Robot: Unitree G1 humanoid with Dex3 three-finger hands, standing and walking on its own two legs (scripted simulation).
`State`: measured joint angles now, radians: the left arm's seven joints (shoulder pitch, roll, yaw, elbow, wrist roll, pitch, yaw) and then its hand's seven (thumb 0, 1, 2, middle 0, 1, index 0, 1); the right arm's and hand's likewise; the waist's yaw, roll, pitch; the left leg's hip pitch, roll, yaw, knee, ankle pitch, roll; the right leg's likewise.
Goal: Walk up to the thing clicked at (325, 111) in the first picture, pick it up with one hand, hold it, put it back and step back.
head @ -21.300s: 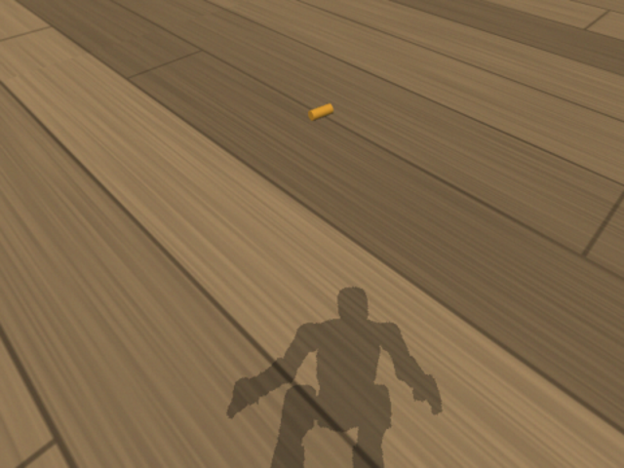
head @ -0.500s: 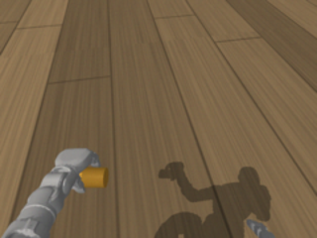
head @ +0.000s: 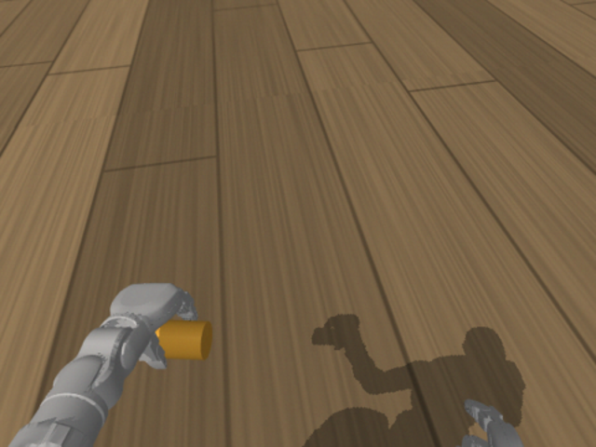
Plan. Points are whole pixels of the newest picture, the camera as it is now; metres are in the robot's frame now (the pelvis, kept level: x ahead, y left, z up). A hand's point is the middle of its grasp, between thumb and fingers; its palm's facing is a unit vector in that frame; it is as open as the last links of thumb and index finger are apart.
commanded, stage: hold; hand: left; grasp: from above
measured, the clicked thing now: (163, 338) +0.31 +0.22 -0.07
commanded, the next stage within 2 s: crouch in 1.08 s
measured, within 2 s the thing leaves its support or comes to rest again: neither
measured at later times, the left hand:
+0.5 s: hand (156, 342) +0.28 +0.21 -0.02, palm faces -0.46 -0.02 -0.89, open 8.2 cm
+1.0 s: hand (152, 337) +0.29 +0.22 -0.02, palm faces -0.48 -0.03 -0.88, open 8.3 cm
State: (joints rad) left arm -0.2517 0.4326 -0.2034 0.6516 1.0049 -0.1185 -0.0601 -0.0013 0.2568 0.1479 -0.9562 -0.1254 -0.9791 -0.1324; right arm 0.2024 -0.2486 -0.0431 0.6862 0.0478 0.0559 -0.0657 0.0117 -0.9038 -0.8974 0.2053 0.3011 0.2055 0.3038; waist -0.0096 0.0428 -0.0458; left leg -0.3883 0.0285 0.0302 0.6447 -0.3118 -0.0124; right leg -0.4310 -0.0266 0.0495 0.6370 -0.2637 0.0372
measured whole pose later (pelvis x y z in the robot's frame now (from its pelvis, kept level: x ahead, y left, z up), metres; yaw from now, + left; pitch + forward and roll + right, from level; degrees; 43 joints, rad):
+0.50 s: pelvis -0.01 -0.01 +0.01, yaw +0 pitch +1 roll +1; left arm -0.21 0.43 -0.20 0.59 0.99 -0.12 -0.08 0.00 0.26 0.14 -0.96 -0.13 -0.98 -0.14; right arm 0.17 -0.25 -0.03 0.69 0.05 0.05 -0.08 0.01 -0.91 -0.90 0.21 0.30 0.21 0.30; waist 0.00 0.05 -0.01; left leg -0.31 0.03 0.03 0.56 -0.26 -0.02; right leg -0.36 -0.03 0.05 0.57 -0.22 0.03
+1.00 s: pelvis +0.00 +0.00 +0.01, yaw +0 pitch +0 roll +1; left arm -0.21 0.44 -0.20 0.59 0.99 -0.13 -0.09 0.00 0.24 0.17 -0.95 -0.16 -0.97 -0.17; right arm 0.16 -0.24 -0.02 0.68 0.05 0.08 -0.09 0.01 -0.91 -0.90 0.21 0.30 0.21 0.30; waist 0.01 0.05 0.00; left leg -0.27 0.03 0.03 0.52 -0.26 -0.02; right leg -0.32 -0.03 0.05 0.52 -0.22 0.03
